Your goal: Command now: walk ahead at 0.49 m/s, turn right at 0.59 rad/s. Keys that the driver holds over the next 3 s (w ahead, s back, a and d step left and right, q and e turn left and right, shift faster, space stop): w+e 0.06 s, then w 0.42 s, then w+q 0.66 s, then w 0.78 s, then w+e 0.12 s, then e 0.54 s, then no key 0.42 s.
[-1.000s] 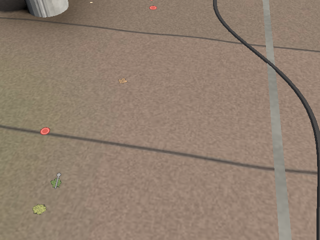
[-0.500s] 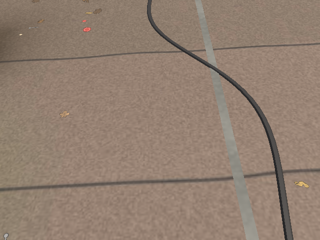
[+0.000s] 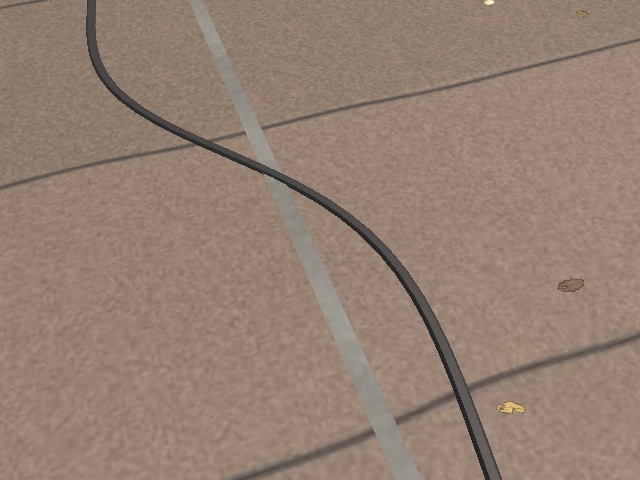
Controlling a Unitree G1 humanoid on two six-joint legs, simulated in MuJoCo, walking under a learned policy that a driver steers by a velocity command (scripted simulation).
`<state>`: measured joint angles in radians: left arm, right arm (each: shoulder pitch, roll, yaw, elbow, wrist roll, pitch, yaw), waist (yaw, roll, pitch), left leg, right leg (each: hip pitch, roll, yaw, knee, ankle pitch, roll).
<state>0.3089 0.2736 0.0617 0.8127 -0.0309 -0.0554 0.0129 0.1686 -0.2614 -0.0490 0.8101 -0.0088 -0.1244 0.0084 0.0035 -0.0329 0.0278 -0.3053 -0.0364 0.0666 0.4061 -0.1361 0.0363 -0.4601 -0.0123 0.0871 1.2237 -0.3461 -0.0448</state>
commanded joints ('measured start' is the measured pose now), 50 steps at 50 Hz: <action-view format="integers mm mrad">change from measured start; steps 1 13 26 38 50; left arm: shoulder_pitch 32 -309 -73 41 -85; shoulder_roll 28 20 76 124 130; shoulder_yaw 12 -18 18 35 9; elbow -80 -230 -138 -12 -117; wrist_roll -4 8 33 36 -14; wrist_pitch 6 -19 -49 -56 -102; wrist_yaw -6 -53 -47 1 -20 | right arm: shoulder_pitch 25 173 139 -143 240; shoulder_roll -85 -190 -93 -35 -192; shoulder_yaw -23 -41 -12 -2 -72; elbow -23 70 38 -68 -87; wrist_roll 1 37 32 25 24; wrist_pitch -17 20 40 53 50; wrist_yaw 4 5 5 33 26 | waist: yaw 3 -80 -28 65 -130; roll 102 87 -49 -7 145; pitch -41 44 -94 63 -275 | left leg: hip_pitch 152 273 -308 -450 627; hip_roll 286 299 200 127 333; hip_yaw -249 -35 -124 -108 -727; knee -254 -246 769 278 -97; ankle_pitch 60 171 -104 266 -100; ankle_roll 168 149 -12 -6 338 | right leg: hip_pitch -175 -188 308 458 -378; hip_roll -119 -79 -220 -236 -5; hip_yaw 30 -92 126 -185 28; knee -6 -576 -1040 -1102 193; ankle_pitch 62 302 351 430 -132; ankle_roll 5 -5 -202 -124 23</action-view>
